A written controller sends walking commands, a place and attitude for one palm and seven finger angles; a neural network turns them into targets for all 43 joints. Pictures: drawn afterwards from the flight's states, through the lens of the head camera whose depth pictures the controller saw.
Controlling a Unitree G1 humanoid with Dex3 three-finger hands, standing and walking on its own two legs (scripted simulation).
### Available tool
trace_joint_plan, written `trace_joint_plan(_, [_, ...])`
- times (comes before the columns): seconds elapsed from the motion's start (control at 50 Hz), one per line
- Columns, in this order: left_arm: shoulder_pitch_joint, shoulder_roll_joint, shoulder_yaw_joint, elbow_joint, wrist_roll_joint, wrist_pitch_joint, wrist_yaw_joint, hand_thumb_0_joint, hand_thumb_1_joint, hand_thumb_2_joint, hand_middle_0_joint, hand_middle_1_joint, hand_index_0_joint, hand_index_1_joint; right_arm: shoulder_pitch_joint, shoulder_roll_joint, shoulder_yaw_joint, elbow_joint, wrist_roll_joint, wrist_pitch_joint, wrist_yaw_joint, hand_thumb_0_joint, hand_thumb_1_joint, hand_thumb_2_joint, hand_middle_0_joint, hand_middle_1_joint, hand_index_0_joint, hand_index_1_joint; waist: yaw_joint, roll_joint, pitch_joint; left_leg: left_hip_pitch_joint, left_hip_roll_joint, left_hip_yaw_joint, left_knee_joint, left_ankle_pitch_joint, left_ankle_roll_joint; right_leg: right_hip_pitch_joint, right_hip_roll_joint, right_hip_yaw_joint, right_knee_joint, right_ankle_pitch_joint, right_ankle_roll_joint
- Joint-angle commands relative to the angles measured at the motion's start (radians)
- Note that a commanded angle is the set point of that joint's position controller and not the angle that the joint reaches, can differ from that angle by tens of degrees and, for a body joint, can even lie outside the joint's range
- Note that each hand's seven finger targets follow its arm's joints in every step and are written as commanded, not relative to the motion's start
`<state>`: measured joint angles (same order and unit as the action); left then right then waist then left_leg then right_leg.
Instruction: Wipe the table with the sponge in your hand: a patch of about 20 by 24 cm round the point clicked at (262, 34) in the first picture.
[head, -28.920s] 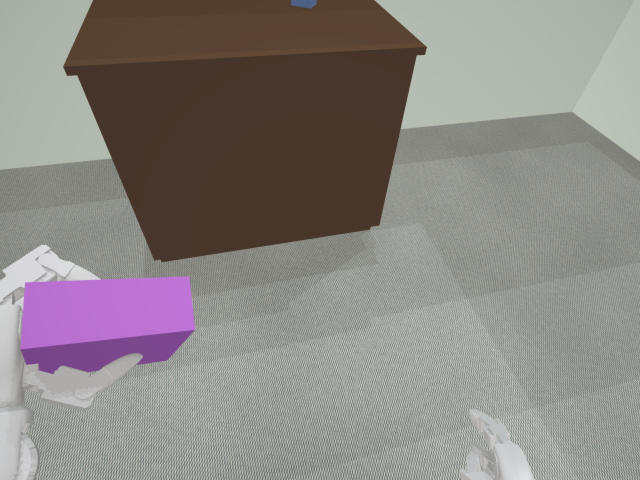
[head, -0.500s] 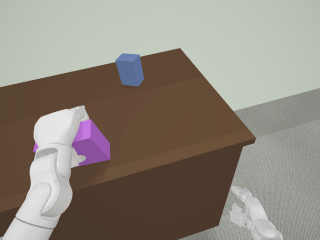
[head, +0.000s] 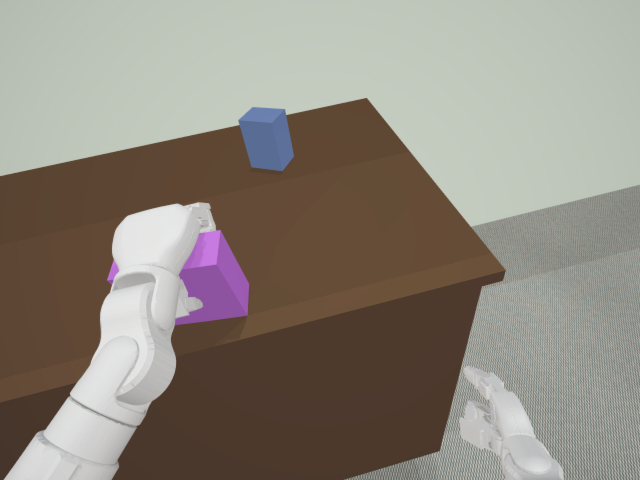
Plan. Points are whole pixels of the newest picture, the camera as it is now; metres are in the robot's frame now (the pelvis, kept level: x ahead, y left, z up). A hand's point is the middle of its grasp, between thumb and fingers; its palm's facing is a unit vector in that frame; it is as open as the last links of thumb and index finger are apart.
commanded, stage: slide across to the third lane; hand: left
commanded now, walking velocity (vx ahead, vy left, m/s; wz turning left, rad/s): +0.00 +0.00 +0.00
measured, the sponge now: (192, 290) +0.30 +0.22 +0.10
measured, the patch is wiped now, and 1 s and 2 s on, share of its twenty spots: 0.75 0.80 0.95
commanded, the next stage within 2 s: wipe forward along the third lane in 0.18 s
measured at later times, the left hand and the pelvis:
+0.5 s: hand (216, 248) +0.33 +0.18 +0.16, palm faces +0.09 -0.09 -0.99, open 9.5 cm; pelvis -0.01 -0.01 +0.00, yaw -1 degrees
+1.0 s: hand (218, 223) +0.38 +0.20 +0.16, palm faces +0.02 -0.05 -1.00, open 9.5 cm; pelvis -0.01 -0.02 +0.00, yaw -1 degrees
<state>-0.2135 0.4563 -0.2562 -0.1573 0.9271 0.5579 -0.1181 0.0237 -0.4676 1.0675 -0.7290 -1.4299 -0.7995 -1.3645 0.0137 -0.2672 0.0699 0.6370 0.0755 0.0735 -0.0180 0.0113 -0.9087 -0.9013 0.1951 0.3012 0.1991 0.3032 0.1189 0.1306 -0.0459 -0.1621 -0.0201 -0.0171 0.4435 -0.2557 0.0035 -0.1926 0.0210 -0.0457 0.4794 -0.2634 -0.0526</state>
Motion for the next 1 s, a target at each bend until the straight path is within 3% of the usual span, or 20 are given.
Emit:
trace_joint_plan(0.0, [-0.365,0.121,0.106,-0.099,-0.024,-0.009,0.037,0.0,0.1,1.3,-1.2,-1.6,-1.2,-1.6,-0.242,-0.067,-0.029,-0.165,0.002,-0.058,-0.004,0.0,-0.9,-0.9,0.2,0.3,0.2,0.3,-0.016,-0.175,-0.173,0.013,-0.012,0.011,-0.045,0.211,0.035,0.087,-0.004,0.06,-0.087,0.205,-0.004])
trace_joint_plan(0.04, [-0.376,0.095,0.082,-0.135,-0.027,-0.012,0.042,0.0,0.1,1.3,-1.2,-1.6,-1.2,-1.6,-0.252,-0.062,-0.03,-0.171,0.0,-0.057,0.001,0.0,-0.9,-0.9,0.2,0.3,0.2,0.3,-0.008,-0.144,-0.2,0.028,-0.018,0.015,-0.043,0.239,0.034,0.111,-0.006,0.062,-0.083,0.243,-0.006])
trace_joint_plan(0.06, [-0.367,0.122,0.116,-0.147,-0.022,-0.009,0.047,0.0,0.1,1.3,-1.2,-1.6,-1.2,-1.6,-0.265,-0.062,-0.03,-0.179,0.002,-0.063,0.004,0.0,-0.9,-0.9,0.2,0.3,0.2,0.3,0.0,-0.136,-0.226,0.037,-0.017,0.011,-0.043,0.246,0.034,0.123,0.0,0.077,-0.077,0.25,-0.012])
trace_joint_plan(0.1, [-0.35,0.089,0.086,-0.107,-0.025,-0.005,0.048,0.0,0.1,1.3,-1.2,-1.6,-1.2,-1.6,-0.251,-0.061,-0.031,-0.166,-0.001,-0.058,0.005,0.0,-0.9,-0.9,0.2,0.3,0.2,0.3,-0.008,-0.164,-0.209,0.028,-0.017,0.021,-0.042,0.249,0.035,0.124,-0.006,0.069,-0.086,0.264,-0.005])
trace_joint_plan(0.2, [-0.461,0.081,0.059,-0.06,-0.016,0.002,0.053,0.0,0.1,1.3,-1.2,-1.6,-1.2,-1.6,-0.258,-0.062,-0.029,-0.156,0.006,-0.054,-0.002,0.0,-0.9,-0.9,0.2,0.3,0.2,0.3,-0.027,-0.144,-0.181,0.028,-0.015,0.025,-0.061,0.193,0.032,0.091,-0.005,0.072,-0.11,0.175,-0.005])
trace_joint_plan(0.24, [-0.483,0.043,0.019,-0.066,-0.021,0.0,0.05,0.0,0.1,1.3,-1.2,-1.6,-1.2,-1.6,-0.26,-0.059,-0.028,-0.16,0.008,-0.052,0.0,0.0,-0.9,-0.9,0.2,0.3,0.2,0.3,-0.027,-0.139,-0.188,0.033,-0.017,0.022,-0.065,0.183,0.032,0.093,-0.007,0.067,-0.113,0.161,-0.004])
trace_joint_plan(0.26, [-0.489,0.073,0.05,-0.073,-0.016,-0.001,0.053,0.0,0.1,1.3,-1.2,-1.6,-1.2,-1.6,-0.269,-0.058,-0.028,-0.168,0.012,-0.056,-0.001,0.0,-0.9,-0.9,0.2,0.3,0.2,0.3,-0.022,-0.112,-0.2,0.04,-0.016,0.021,-0.07,0.177,0.032,0.094,-0.002,0.082,-0.115,0.142,-0.01])
trace_joint_plan(0.32, [-0.503,0.082,0.06,0.03,-0.005,0.009,0.062,0.0,0.1,1.3,-1.2,-1.6,-1.2,-1.6,-0.245,-0.066,-0.031,-0.14,0.008,-0.047,-0.006,0.0,-0.9,-0.9,0.2,0.3,0.2,0.3,-0.027,-0.165,-0.199,0.023,-0.017,0.028,-0.07,0.184,0.03,0.11,-0.005,0.074,-0.116,0.17,-0.006])
trace_joint_plan(0.34, [-0.516,0.079,0.055,0.031,-0.006,0.01,0.064,0.0,0.1,1.3,-1.2,-1.6,-1.2,-1.6,-0.25,-0.066,-0.029,-0.144,0.008,-0.044,-0.006,0.0,-0.9,-0.9,0.2,0.3,0.2,0.3,-0.025,-0.153,-0.199,0.021,-0.019,0.031,-0.071,0.186,0.031,0.114,-0.008,0.075,-0.117,0.18,-0.005])
trace_joint_plan(0.36, [-0.503,0.132,0.113,0.052,-0.007,0.014,0.069,0.0,0.1,1.3,-1.2,-1.6,-1.2,-1.6,-0.253,-0.068,-0.028,-0.149,0.009,-0.045,-0.009,0.0,-0.9,-0.9,0.2,0.3,0.2,0.3,-0.015,-0.175,-0.2,0.015,-0.016,0.027,-0.078,0.176,0.032,0.12,-0.003,0.086,-0.122,0.159,-0.006])
trace_joint_plan(0.42, [-0.551,0.107,0.082,0.135,-0.002,0.021,0.071,0.0,0.1,1.3,-1.2,-1.6,-1.2,-1.6,-0.243,-0.074,-0.028,-0.129,0.008,-0.043,-0.016,0.0,-0.9,-0.9,0.2,0.3,0.2,0.3,-0.029,-0.185,-0.183,0.0,-0.019,0.039,-0.078,0.167,0.031,0.115,-0.011,0.08,-0.129,0.163,0.002])
trace_joint_plan(0.46, [-0.578,0.146,0.108,0.171,0.011,0.024,0.07,0.0,0.1,1.3,-1.2,-1.6,-1.2,-1.6,-0.245,-0.078,-0.026,-0.131,0.009,-0.045,-0.023,0.0,-0.9,-0.9,0.2,0.3,0.2,0.3,-0.027,-0.168,-0.179,-0.002,-0.02,0.038,-0.085,0.142,0.03,0.103,-0.009,0.092,-0.137,0.118,0.001])
trace_joint_plan(0.54, [-0.608,0.108,0.061,0.24,0.033,0.027,0.058,0.0,0.1,1.3,-1.2,-1.6,-1.2,-1.6,-0.227,-0.083,-0.035,-0.119,0.009,-0.047,-0.023,0.0,-0.9,-0.9,0.2,0.3,0.2,0.3,-0.034,-0.15,-0.204,-0.001,-0.025,0.044,-0.072,0.172,0.034,0.118,-0.016,0.088,-0.125,0.176,0.002])
trace_joint_plan(0.58, [-0.621,0.129,0.076,0.284,0.037,0.023,0.049,0.0,0.1,1.3,-1.2,-1.6,-1.2,-1.6,-0.209,-0.09,-0.036,-0.117,0.008,-0.05,-0.027,0.0,-0.9,-0.9,0.2,0.3,0.2,0.3,-0.039,-0.172,-0.205,-0.008,-0.024,0.042,-0.07,0.163,0.036,0.114,-0.016,0.087,-0.125,0.161,0.004])
trace_joint_plan(0.62, [-0.617,0.135,0.087,0.321,0.031,0.008,0.039,0.0,0.1,1.3,-1.2,-1.6,-1.2,-1.6,-0.193,-0.095,-0.039,-0.109,0.007,-0.049,-0.029,0.0,-0.9,-0.9,0.2,0.3,0.2,0.3,-0.044,-0.202,-0.199,-0.02,-0.022,0.041,-0.066,0.154,0.038,0.114,-0.019,0.086,-0.126,0.175,0.009])
trace_joint_plan(0.74, [-0.636,0.155,0.102,0.414,0.04,-0.05,0.029,0.0,0.1,1.3,-1.2,-1.6,-1.2,-1.6,-0.146,-0.105,-0.047,-0.1,0.005,-0.046,-0.041,0.0,-0.9,-0.9,0.2,0.3,0.2,0.3,-0.058,-0.21,-0.172,-0.042,-0.022,0.042,-0.061,0.13,0.039,0.085,-0.02,0.095,-0.134,0.156,0.012])
trace_joint_plan(0.76, [-0.648,0.164,0.114,0.398,0.038,-0.062,0.029,0.0,0.1,1.3,-1.2,-1.6,-1.2,-1.6,-0.144,-0.103,-0.047,-0.113,0.008,-0.047,-0.04,0.0,-0.9,-0.9,0.2,0.3,0.2,0.3,-0.054,-0.179,-0.189,-0.036,-0.023,0.038,-0.067,0.131,0.039,0.09,-0.019,0.098,-0.136,0.151,0.008])
trace_joint_plan(0.82, [-0.666,0.157,0.102,0.477,0.044,-0.074,0.035,0.0,0.1,1.3,-1.2,-1.6,-1.2,-1.6,-0.109,-0.113,-0.053,-0.092,0.007,-0.043,-0.045,0.0,-0.9,-0.9,0.2,0.3,0.2,0.3,-0.068,-0.213,-0.172,-0.052,-0.021,0.04,-0.06,0.13,0.039,0.076,-0.017,0.089,-0.134,0.16,0.012])
trace_joint_plan(0.9, [-0.674,0.169,0.113,0.509,0.051,-0.095,0.043,0.0,0.1,1.3,-1.2,-1.6,-1.2,-1.6,-0.085,-0.115,-0.058,-0.096,0.004,-0.038,-0.045,0.0,-0.9,-0.9,0.2,0.3,0.2,0.3,-0.065,-0.194,-0.2,-0.059,-0.024,0.044,-0.052,0.148,0.041,0.095,-0.02,0.09,-0.126,0.206,0.012])
trace_joint_plan(0.98, [-0.683,0.196,0.129,0.579,0.056,-0.107,0.045,0.0,0.1,1.3,-1.2,-1.6,-1.2,-1.6,-0.063,-0.123,-0.061,-0.088,0.004,-0.025,-0.049,0.0,-0.9,-0.9,0.2,0.3,0.2,0.3,-0.075,-0.204,-0.18,-0.081,-0.022,0.044,-0.055,0.131,0.041,0.085,-0.017,0.093,-0.131,0.185,0.016])
